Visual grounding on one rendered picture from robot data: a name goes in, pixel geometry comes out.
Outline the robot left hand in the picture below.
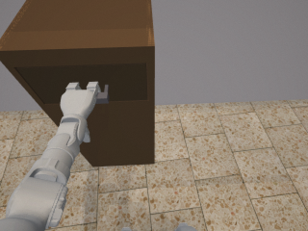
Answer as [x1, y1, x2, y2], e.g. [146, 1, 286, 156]
[60, 81, 101, 142]

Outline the cabinet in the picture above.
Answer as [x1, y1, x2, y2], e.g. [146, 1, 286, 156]
[0, 0, 155, 167]

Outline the drawer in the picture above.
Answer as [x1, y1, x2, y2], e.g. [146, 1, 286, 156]
[17, 63, 148, 104]

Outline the handle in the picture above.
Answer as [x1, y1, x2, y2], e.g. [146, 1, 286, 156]
[95, 85, 110, 104]

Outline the robot right shin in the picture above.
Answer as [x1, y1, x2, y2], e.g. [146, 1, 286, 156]
[177, 222, 188, 228]

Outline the left robot forearm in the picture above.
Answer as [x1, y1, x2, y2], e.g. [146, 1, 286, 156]
[6, 115, 88, 218]

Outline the left robot upper arm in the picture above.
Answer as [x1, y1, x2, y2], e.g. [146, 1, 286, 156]
[0, 177, 68, 231]

